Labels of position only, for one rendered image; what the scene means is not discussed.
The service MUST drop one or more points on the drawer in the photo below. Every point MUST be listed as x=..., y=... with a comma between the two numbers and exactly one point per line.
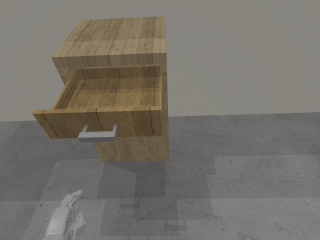
x=131, y=97

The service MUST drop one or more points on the handle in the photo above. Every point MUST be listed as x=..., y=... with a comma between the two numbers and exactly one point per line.
x=98, y=136

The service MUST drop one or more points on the cabinet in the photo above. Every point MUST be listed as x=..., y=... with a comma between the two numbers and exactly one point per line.
x=121, y=42

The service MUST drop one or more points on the left robot hand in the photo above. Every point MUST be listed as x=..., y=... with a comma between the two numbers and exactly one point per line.
x=62, y=217

